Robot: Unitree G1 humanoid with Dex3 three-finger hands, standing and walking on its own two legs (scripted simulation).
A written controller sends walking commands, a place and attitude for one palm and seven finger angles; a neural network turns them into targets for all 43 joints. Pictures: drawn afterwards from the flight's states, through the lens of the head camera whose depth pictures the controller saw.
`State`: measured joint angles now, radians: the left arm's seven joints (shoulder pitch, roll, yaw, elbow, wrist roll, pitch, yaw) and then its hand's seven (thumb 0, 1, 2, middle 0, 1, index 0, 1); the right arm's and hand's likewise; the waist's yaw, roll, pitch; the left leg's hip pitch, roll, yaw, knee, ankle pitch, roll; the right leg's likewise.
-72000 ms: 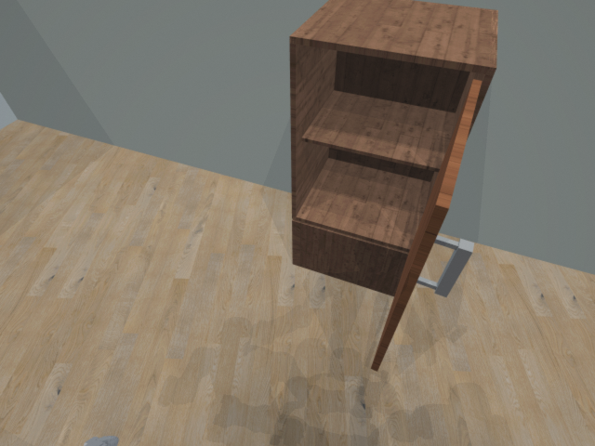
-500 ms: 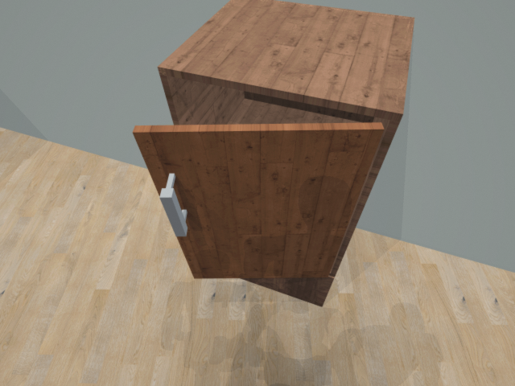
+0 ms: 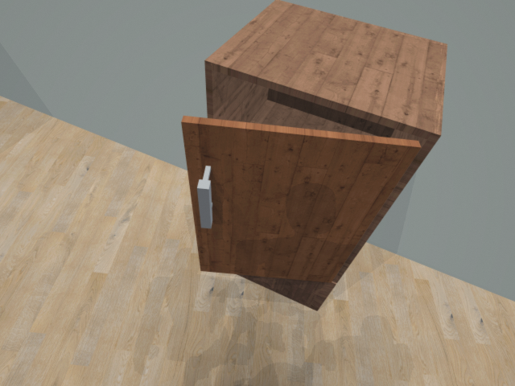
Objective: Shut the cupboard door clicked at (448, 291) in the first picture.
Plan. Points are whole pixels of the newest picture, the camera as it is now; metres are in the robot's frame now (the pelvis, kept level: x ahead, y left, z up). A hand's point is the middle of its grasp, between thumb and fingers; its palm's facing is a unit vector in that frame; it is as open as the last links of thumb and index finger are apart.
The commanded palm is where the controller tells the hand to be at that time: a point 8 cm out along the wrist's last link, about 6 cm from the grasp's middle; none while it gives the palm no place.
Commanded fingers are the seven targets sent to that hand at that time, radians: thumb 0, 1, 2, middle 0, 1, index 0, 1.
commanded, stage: come to a stop and stand still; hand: left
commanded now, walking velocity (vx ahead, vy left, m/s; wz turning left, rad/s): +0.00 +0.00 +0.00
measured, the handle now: (207, 197) +0.47 +0.14 -0.05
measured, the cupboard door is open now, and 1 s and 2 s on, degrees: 20 20 20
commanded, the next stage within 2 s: look again from close up in 1.24 s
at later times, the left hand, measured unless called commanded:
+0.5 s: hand out of the picture -0.02 +0.10 -0.18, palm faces +0.02 -0.99 -0.16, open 7.3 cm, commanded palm none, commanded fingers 0.00 0.90 0.90 -0.20 -0.30 -0.20 -0.30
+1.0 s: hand out of the picture -0.01 +0.09 -0.18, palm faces +0.05 -0.99 -0.14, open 7.4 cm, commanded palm none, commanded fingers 0.00 0.90 0.90 -0.20 -0.30 -0.20 -0.30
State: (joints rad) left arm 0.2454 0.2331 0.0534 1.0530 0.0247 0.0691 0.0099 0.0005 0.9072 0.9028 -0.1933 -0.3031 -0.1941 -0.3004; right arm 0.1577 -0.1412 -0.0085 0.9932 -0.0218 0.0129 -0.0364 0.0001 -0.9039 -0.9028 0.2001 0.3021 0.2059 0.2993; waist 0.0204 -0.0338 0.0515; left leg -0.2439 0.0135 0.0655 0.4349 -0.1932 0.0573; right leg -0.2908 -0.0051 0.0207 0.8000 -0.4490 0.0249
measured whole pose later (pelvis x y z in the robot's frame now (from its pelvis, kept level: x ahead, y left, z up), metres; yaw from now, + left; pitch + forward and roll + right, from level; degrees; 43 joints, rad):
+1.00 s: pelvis +0.01 -0.06 +0.00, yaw +0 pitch -1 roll +1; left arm 0.30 0.12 0.01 1.14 0.01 0.00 0.03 0.00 0.90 0.90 -0.20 -0.30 -0.20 -0.30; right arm 0.24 -0.14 -0.01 1.14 -0.01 0.00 -0.05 0.01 -0.92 -0.90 0.20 0.30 0.20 0.30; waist 0.00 -0.03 0.05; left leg -0.19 0.05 0.04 0.42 -0.20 -0.04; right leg -0.03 0.02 0.00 0.38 -0.33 -0.03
